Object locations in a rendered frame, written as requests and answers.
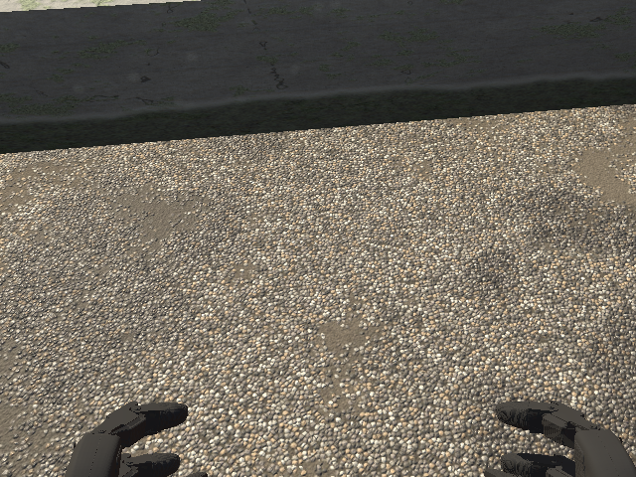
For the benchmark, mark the robot left hand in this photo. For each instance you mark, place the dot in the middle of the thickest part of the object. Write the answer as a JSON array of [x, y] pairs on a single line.
[[98, 454]]

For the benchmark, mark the robot right hand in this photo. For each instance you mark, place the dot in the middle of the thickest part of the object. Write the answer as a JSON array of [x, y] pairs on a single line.
[[597, 452]]

